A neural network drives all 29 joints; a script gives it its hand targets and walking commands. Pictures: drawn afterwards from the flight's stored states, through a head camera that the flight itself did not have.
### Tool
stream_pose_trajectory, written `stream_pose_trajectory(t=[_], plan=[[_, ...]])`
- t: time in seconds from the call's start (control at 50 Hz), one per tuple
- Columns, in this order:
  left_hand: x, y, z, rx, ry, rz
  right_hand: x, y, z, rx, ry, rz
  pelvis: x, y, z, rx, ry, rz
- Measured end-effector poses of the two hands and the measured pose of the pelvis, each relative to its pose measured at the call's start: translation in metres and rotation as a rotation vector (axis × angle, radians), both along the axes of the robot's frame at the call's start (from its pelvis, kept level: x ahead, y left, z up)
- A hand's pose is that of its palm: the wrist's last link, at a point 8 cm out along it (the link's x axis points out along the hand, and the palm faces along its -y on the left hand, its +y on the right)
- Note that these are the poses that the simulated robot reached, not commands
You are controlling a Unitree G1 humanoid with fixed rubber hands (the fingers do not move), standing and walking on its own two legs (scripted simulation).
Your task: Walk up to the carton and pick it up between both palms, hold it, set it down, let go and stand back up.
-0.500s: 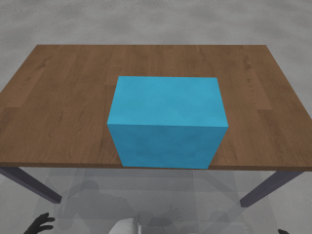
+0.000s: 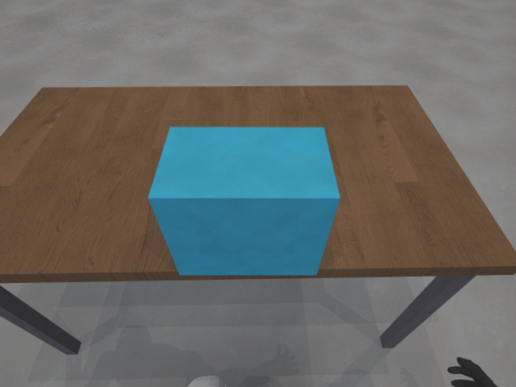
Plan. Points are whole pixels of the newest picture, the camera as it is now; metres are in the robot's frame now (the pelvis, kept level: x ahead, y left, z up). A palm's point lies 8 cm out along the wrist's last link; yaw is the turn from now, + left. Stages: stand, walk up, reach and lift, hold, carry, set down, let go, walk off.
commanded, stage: walk up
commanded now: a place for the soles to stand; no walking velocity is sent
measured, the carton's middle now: (247, 205) +0.40 +0.04 +0.04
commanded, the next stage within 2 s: reach and lift in 1.04 s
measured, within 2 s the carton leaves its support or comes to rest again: neither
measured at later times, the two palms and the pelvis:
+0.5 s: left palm out of the picture +0.13 +0.33 -0.07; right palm out of the picture +0.11 -0.31 -0.08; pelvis +0.01 +0.01 +0.01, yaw +2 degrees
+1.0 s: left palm out of the picture +0.08 +0.34 -0.08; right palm (452, 377) +0.15 -0.29 -0.09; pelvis +0.02 +0.01 +0.02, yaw +5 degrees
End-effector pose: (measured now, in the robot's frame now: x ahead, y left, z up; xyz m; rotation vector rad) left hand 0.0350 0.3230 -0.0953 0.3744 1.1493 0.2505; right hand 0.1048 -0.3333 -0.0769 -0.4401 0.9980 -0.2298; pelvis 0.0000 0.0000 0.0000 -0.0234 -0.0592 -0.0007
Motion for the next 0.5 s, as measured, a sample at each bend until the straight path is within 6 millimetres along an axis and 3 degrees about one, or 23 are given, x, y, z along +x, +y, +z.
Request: stream_pose_trajectory(t=[0.08,0.22,0.38,0.5], plan=[[0.006,0.004,0.015,0.037,-0.008,0.007,-0.001,0.008,-0.015,0.067,0.017,-0.018,0.006,0.001,0.003,0.016,0.015,-0.009],[0.058,0.009,0.032,0.059,-0.109,-0.043,-0.008,0.031,-0.031,0.13,0.077,-0.016,0.008,0.004,0.007,0.026,0.019,0.015],[0.099,0.01,0.032,0.026,-0.192,-0.058,-0.003,0.031,-0.018,0.095,0.08,-0.023,0.013,0.011,0.01,0.027,0.013,0.026],[0.098,0.009,0.021,-0.01,-0.176,-0.04,0.005,0.026,-0.005,0.057,0.09,-0.011,0.015,0.012,0.012,0.023,0.017,0.035]])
